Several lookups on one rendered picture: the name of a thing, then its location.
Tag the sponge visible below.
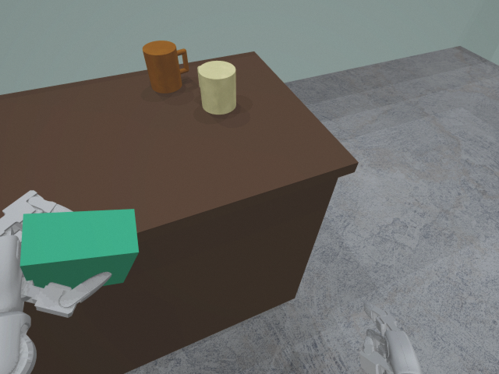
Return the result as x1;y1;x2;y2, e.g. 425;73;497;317
20;209;139;289

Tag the left robot hand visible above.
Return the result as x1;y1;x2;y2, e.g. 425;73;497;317
0;190;111;318

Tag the robot left forearm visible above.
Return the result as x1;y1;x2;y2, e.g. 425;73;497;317
0;311;37;374

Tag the right robot hand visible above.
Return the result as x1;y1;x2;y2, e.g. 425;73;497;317
359;303;422;374

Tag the table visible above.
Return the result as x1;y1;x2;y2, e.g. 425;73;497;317
0;51;359;374

